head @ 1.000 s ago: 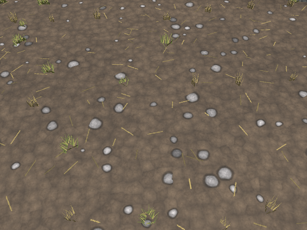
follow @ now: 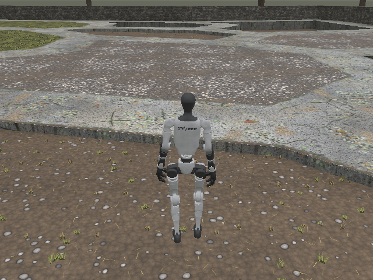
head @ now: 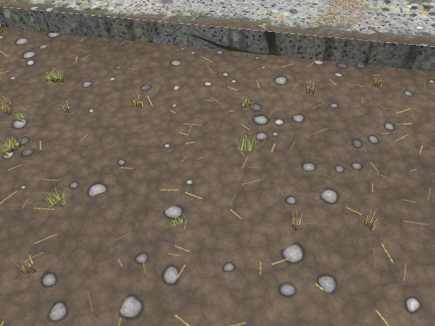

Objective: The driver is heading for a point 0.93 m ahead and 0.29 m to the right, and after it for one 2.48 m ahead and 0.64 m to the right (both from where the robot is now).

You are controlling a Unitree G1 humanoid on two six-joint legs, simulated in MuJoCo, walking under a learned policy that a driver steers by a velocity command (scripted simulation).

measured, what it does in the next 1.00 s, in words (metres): stands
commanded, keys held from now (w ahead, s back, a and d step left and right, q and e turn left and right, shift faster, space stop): no key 0.94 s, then w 0.06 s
